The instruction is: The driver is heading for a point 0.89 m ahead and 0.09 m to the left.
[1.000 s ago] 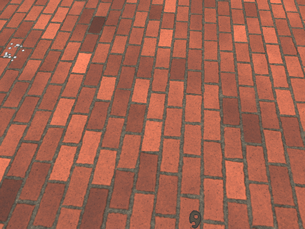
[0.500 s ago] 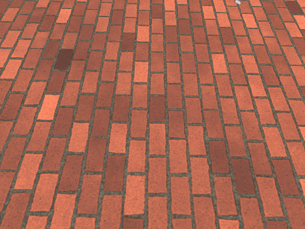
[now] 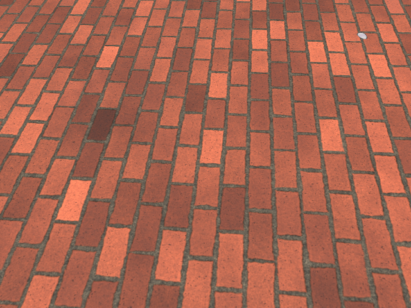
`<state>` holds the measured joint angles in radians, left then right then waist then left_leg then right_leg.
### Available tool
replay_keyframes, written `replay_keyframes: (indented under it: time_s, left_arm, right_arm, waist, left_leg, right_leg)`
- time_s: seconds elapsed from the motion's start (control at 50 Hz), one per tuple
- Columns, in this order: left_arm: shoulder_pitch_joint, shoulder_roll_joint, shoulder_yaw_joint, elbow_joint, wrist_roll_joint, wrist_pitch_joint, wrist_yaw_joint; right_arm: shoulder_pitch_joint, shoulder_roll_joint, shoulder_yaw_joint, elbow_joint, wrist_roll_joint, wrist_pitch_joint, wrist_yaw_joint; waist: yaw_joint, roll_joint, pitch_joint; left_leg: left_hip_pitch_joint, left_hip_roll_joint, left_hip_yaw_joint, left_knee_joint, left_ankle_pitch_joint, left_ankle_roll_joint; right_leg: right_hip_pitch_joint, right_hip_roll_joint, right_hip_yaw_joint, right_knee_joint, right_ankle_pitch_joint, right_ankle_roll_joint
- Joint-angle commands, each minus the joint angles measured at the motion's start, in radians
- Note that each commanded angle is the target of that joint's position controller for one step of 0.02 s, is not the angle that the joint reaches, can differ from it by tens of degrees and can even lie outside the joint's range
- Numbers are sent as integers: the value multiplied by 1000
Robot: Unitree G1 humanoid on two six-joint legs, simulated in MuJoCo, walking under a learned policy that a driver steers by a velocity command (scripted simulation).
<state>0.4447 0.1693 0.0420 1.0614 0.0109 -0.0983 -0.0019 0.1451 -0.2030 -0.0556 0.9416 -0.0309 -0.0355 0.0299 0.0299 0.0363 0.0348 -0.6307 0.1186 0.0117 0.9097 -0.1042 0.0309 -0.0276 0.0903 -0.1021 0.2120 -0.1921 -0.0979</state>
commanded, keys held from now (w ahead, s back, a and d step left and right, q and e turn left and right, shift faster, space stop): w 1.00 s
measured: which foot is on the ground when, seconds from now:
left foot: up 0.00-0.22, down 0.24-0.84, up 0.86-1.00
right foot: down 0.00-0.26, up 0.28-0.80, down 0.82-1.00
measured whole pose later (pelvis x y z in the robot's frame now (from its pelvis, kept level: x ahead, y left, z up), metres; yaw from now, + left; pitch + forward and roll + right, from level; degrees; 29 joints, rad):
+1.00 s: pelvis +0.54 +0.01 -0.01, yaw +0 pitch -1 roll +0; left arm 0.26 0.21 0.06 1.00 0.01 -0.08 -0.01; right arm 0.28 -0.21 -0.05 0.99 -0.03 -0.07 0.01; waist -0.01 0.03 0.05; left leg -0.43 0.05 0.00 1.14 -0.29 0.08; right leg -0.21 0.07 -0.12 0.38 -0.17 -0.10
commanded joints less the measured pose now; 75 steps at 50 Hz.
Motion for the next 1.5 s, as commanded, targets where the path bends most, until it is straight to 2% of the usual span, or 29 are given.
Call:
replay_keyframes:
  time_s: [0.02,0.16,0.22,0.24,0.26,0.28,0.3,0.32,0.36,0.42,0.48,0.72,0.78,0.82,0.84,0.86,0.88,0.94,1.0,1.08,1.26,1.32,1.36,1.38,1.4,1.42,1.44,1.46,1.5]
  left_arm:
    - [53,110,12,-33,-2,-13,4]
    - [102,133,14,-2,15,-7,20]
    - [47,159,22,-5,16,0,23]
    - [33,150,18,-16,8,2,21]
    - [70,82,0,-54,-20,2,12]
    - [145,75,8,-51,-36,2,4]
    - [46,133,23,-62,-10,10,9]
    - [-37,122,22,-86,-2,4,3]
    - [-66,91,22,-87,16,18,-4]
    - [-38,61,20,-81,29,49,-19]
    - [-168,78,22,-125,27,62,-26]
    - [-509,78,3,-251,11,44,-27]
    - [-397,102,17,-225,10,30,-15]
    - [-91,152,44,-127,27,13,3]
    - [61,253,70,-104,55,8,13]
    - [46,283,82,-101,32,24,0]
    - [-81,240,72,-122,4,32,-7]
    - [-200,86,24,-115,1,13,-7]
    - [-121,107,23,-75,-2,-9,0]
    - [-53,137,25,-62,2,-14,3]
    - [65,114,8,-22,9,-17,24]
    - [58,137,7,-8,11,-9,38]
    - [19,160,10,-10,4,0,42]
    - [5,155,5,-23,-12,0,40]
    - [87,66,-15,-53,-39,0,34]
    - [150,93,-4,-29,-66,13,33]
    - [50,120,6,-48,-41,24,32]
    - [-27,96,2,-67,-17,24,29]
    - [-51,89,9,-59,21,51,26]
  right_arm:
    - [-89,-26,4,-70,7,-7,4]
    - [-201,-43,7,-124,10,-26,-1]
    - [40,-79,-17,-51,6,-43,-19]
    - [214,-115,-34,4,-10,-52,-29]
    - [362,-217,-60,23,-37,-57,-38]
    - [345,-250,-71,27,-12,-41,-26]
    - [220,-199,-59,7,15,-34,-20]
    - [137,-127,-38,-7,20,-39,-16]
    - [102,-48,-11,11,18,-53,-19]
    - [182,-62,-9,50,22,-74,-27]
    - [232,-95,-12,62,22,-78,-29]
    - [409,-97,1,117,8,-68,-47]
    - [361,-122,-6,115,3,-66,-53]
    - [326,-123,-4,104,13,-60,-49]
    - [356,-58,13,64,41,-61,-41]
    - [432,-50,5,70,57,-61,-33]
    - [340,-109,-10,58,30,-53,-37]
    - [226,-62,-9,29,5,-45,-23]
    - [261,-28,-4,37,-10,-14,-9]
    - [93,-51,-6,-17,0,1,1]
    - [-157,-21,18,-108,4,-11,8]
    - [-64,-26,15,-80,-6,-28,-5]
    - [155,-63,-3,-2,-14,-50,-19]
    - [264,-109,-16,32,-34,-63,-26]
    - [354,-216,-41,49,-47,-63,-32]
    - [368,-209,-40,48,13,-52,-27]
    - [264,-186,-33,22,35,-42,-29]
    - [159,-124,-15,11,35,-40,-33]
    - [96,-40,16,13,35,-37,-43]
  waist:
    - [-1,-91,66]
    - [10,-111,80]
    - [-103,-110,-44]
    - [-169,-81,-140]
    - [-184,69,-280]
    - [-136,208,-359]
    - [-96,48,-208]
    - [-80,-1,-87]
    - [-17,-23,7]
    - [10,11,5]
    - [-4,5,40]
    - [-85,35,82]
    - [-18,52,24]
    - [107,15,-137]
    - [127,-127,-276]
    - [78,-272,-364]
    - [37,-115,-217]
    - [-43,-47,12]
    - [-71,-90,3]
    - [-46,-78,48]
    - [19,-85,99]
    - [-22,-123,45]
    - [-113,-128,-62]
    - [-161,-101,-134]
    - [-135,106,-307]
    - [-118,83,-476]
    - [-96,-7,-366]
    - [-72,8,-199]
    - [-17,-37,-54]
  left_leg:
    - [-35,-23,49,-132,86,-11]
    - [13,-75,76,-332,14,53]
    - [325,-163,113,-425,-46,112]
    - [571,-115,61,-451,-9,144]
    - [861,163,-286,-477,-103,222]
    - [962,325,-703,-631,-119,335]
    - [830,268,-575,-647,-211,292]
    - [676,228,-441,-683,-189,259]
    - [495,117,-256,-743,-51,168]
    - [455,94,-171,-766,95,173]
    - [487,78,-125,-804,114,172]
    - [764,99,-42,-732,437,162]
    - [782,106,-13,-571,764,137]
    - [640,49,32,-216,692,104]
    - [354,-39,81,128,266,71]
    - [102,-211,25,418,-413,53]
    - [16,-128,-69,458,-339,69]
    - [91,-32,-63,280,-180,63]
    - [127,-25,-32,222,-153,32]
    - [-18,1,-12,98,-22,2]
    - [-9,-70,71,-271,112,43]
    - [139,-153,123,-330,11,82]
    - [362,-196,115,-452,79,120]
    - [578,-104,41,-489,348,148]
    - [933,223,-255,-342,990,283]
    - [1034,345,-465,-370,1228,415]
    - [861,285,-347,-449,1051,372]
    - [706,233,-268,-515,879,321]
    - [460,138,-148,-612,709,225]
  right_leg:
    - [-20,-255,142,-96,380,-78]
    - [162,-318,122,-7,580,-91]
    - [151,-294,79,282,886,-55]
    - [17,-256,53,492,741,-36]
    - [-267,-162,2,844,296,-2]
    - [-512,0,69,1114,-337,12]
    - [-594,-86,156,1152,-252,-3]
    - [-601,-121,153,1103,-169,-4]
    - [-512,-178,150,978,-89,3]
    - [-476,-187,122,920,-61,33]
    - [-590,-210,97,829,34,60]
    - [-634,-144,18,388,135,32]
    - [-441,-77,-10,327,22,-21]
    - [-50,-85,22,243,80,-75]
    - [247,-355,354,222,-8,-154]
    - [364,-528,784,76,-21,-266]
    - [231,-477,666,56,-99,-227]
    - [-112,-328,347,-47,28,-104]
    - [-149,-308,263,-68,177,-114]
    - [-97,-288,182,-116,210,-99]
    - [73,-298,-10,-68,517,-42]
    - [127,-307,-35,116,965,-29]
    - [114,-283,-40,385,983,-10]
    - [-30,-251,-54,580,740,14]
    - [-320,-120,-81,959,-71,50]
    - [-435,-33,81,1151,-467,66]
    - [-444,-84,157,1129,-373,66]
    - [-482,-112,148,1060,-319,68]
    - [-379,-152,138,911,-243,80]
